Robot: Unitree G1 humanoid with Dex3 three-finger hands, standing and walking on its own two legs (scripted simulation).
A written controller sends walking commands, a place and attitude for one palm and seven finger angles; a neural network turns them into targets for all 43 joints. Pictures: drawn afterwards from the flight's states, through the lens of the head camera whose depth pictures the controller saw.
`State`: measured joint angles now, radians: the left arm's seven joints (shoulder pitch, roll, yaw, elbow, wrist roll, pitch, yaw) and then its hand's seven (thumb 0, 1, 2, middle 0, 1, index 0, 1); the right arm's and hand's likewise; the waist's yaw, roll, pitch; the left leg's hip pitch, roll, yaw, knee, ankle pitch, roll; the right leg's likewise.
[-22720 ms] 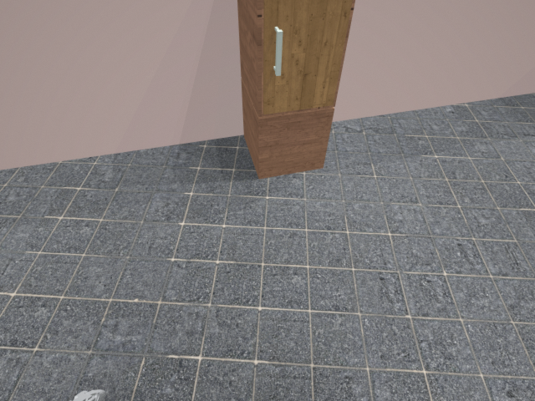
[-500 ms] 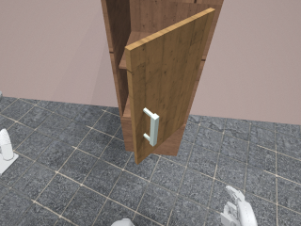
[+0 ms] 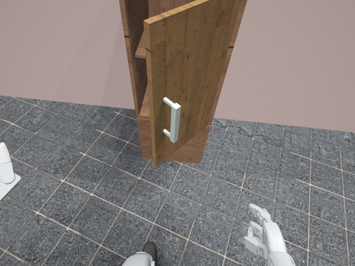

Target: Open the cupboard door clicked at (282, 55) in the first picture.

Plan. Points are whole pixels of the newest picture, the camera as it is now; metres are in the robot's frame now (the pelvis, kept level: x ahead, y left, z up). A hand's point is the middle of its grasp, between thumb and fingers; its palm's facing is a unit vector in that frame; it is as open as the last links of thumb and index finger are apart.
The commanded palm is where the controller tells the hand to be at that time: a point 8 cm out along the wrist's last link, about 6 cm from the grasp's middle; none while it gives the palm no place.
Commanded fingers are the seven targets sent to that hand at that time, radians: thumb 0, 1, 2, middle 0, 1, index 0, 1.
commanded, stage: stop stepping back and stand still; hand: left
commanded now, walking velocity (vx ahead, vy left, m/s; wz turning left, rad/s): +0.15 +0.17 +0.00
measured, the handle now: (170, 121) +0.52 +0.08 -0.04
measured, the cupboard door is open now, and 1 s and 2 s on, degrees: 50 50 50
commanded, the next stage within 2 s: let the arm hang, fingers relaxed in 0.70 s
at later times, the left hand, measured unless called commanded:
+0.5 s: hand (8, 182) +0.19 +0.27 +0.18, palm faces +0.44 -0.79 -0.42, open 7.5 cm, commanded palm +0.12 +0.31 +0.19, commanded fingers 0.00 0.90 0.90 -0.20 -0.30 -0.20 -0.30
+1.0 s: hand (87, 254) +0.15 +0.22 -0.11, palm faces +0.06 -0.94 -0.34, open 7.4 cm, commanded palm none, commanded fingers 0.00 0.90 0.90 -0.20 -0.30 -0.20 -0.30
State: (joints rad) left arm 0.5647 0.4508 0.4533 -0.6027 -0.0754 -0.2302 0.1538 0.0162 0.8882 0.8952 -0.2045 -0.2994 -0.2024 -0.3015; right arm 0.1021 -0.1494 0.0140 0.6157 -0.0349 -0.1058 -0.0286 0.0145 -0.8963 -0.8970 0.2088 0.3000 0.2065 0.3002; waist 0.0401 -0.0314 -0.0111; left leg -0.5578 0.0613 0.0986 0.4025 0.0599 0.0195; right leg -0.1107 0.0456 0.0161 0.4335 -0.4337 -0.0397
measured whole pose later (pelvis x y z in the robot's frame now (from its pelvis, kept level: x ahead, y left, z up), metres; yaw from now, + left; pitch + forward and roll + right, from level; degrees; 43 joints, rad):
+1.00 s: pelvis +0.01 -0.01 -0.01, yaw +2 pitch -1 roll +0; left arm 0.25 0.29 0.06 0.60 0.03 0.04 0.01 0.01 0.90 0.90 -0.20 -0.30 -0.19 -0.30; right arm 0.14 -0.30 -0.01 0.86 -0.03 -0.02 -0.01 0.01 -0.90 -0.90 0.21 0.30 0.21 0.30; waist -0.03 0.02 -0.01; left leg -0.46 -0.02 0.00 0.63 -0.15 0.02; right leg -0.05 0.06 0.00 0.60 -0.53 -0.06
